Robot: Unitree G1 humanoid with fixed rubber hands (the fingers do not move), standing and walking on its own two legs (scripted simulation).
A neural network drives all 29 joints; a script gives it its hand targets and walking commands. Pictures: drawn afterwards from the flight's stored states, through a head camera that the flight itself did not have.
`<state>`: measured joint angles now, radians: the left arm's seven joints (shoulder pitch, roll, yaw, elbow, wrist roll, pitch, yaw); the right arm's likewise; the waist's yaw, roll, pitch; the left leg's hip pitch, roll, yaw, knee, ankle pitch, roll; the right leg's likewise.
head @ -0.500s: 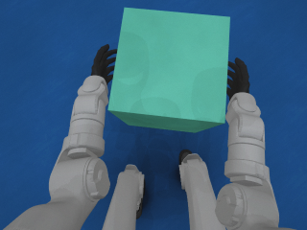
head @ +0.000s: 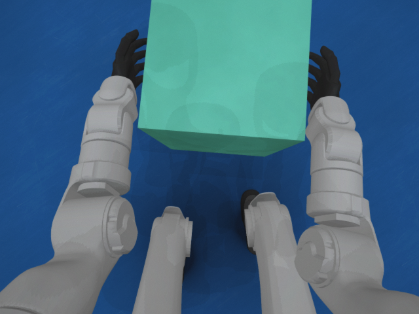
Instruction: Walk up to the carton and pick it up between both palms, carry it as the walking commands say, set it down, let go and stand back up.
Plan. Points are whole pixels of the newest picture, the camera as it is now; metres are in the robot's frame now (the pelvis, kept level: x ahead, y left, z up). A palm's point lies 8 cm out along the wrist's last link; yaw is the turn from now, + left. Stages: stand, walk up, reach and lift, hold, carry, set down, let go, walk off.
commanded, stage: set down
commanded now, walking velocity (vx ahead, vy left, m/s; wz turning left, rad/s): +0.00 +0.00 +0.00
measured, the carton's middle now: (223, 87) +0.52 -0.06 -0.20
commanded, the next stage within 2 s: none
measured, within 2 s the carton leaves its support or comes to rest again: rests again in 1.20 s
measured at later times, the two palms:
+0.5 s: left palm (152, 89) +0.54 +0.10 -0.23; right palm (306, 99) +0.48 -0.23 -0.21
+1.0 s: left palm (155, 85) +0.56 +0.10 -0.27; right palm (298, 95) +0.50 -0.23 -0.26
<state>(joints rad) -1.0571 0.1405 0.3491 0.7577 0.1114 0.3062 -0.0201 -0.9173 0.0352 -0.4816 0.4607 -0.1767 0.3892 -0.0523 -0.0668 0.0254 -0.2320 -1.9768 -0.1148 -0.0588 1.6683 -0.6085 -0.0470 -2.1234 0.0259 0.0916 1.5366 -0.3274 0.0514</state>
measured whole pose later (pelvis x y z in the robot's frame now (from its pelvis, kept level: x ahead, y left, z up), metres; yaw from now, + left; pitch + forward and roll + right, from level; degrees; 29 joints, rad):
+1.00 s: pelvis -0.04 +0.01 -0.11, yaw -1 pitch +34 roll +0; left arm -1.64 0.35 0.20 0.90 -0.01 0.34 0.03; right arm -1.49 -0.27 -0.44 0.70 -0.02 0.36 -0.05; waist -0.11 -0.03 0.52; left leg -2.03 -0.15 -0.05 2.13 -0.69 -0.05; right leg -2.18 0.05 0.10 1.95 -0.36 0.09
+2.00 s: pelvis -0.02 +0.01 -0.12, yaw +1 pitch +44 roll -1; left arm -1.57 0.30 0.23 1.04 0.06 0.24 0.00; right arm -1.39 -0.23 -0.55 0.85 -0.10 0.24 0.01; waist -0.11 0.03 0.24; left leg -2.22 -0.20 -0.06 2.16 -0.70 -0.05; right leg -2.34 -0.01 0.08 1.98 -0.41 0.09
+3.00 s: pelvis -0.03 +0.01 -0.13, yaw +1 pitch +39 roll -2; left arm -1.66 0.40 0.00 1.15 -0.09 0.16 0.06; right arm -1.48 -0.32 -0.45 1.07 0.00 0.09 -0.08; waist -0.11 0.01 0.42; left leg -2.17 -0.15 -0.06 2.18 -0.68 -0.05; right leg -2.28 -0.02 0.06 2.00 -0.40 0.07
